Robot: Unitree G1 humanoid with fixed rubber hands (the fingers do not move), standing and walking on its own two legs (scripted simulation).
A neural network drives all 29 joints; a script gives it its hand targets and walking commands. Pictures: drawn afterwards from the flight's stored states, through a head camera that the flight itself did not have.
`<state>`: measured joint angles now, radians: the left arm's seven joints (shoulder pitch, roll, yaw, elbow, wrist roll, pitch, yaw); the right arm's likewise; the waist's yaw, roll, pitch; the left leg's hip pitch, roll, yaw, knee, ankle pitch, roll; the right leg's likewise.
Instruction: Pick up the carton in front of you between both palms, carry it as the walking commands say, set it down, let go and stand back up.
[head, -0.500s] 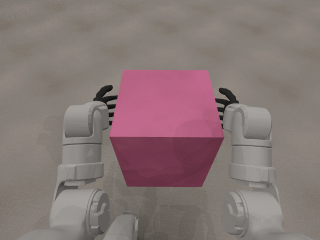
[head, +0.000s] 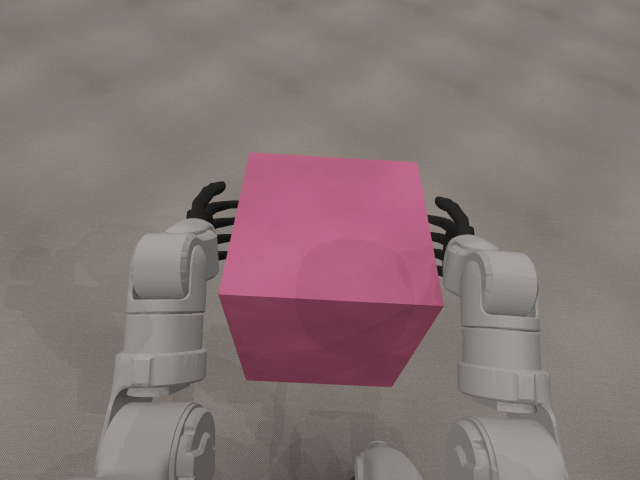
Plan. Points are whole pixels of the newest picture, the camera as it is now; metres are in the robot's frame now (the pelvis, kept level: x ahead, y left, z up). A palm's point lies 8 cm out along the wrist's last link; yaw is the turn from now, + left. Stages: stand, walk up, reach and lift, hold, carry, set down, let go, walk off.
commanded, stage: carry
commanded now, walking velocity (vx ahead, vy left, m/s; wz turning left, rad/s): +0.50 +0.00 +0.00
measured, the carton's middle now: (326, 278) +0.36 -0.01 +0.02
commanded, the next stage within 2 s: none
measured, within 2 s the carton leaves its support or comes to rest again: neither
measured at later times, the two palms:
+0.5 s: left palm (232, 138) +0.55 +0.12 +0.09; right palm (426, 142) +0.58 -0.18 +0.08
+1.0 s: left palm (234, 42) +0.86 +0.15 +0.08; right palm (385, 52) +0.85 -0.15 +0.09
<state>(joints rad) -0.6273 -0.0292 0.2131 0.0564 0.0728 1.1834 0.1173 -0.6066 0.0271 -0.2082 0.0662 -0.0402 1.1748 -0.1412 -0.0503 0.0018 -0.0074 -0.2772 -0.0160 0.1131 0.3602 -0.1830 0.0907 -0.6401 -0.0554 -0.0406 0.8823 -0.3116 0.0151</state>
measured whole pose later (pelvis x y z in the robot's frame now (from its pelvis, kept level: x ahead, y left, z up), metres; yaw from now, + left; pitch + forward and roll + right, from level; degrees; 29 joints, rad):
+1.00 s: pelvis +0.60 +0.01 +0.00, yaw +0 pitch +4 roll -1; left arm -0.12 -0.13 0.09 -0.31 0.13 1.19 0.08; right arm -0.11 0.13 -0.08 -0.29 -0.11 1.19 -0.10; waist -0.03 -0.01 -0.14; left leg -0.13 0.03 0.21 0.25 -0.19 0.03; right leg -0.58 -0.11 -0.11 0.68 -0.15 0.02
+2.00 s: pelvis +0.99 -0.03 -0.01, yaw -1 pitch +5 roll +1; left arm -0.18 -0.14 0.12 -0.32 0.12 1.20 0.08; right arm -0.17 0.14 -0.11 -0.32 -0.12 1.21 -0.09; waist -0.01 -0.01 -0.11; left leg -0.38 0.06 0.19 0.54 -0.21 0.02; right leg -0.11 -0.07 -0.16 0.48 -0.40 0.03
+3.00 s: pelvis +0.91 -0.04 -0.02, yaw -1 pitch +1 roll +1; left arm -0.24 -0.15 0.20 0.17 0.25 0.71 0.02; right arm -0.25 0.15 -0.19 0.19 -0.25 0.73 -0.03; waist 0.00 -0.01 -0.06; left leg -0.41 0.10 0.17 0.51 -0.11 0.00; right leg -0.19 -0.05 -0.21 0.58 -0.41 -0.03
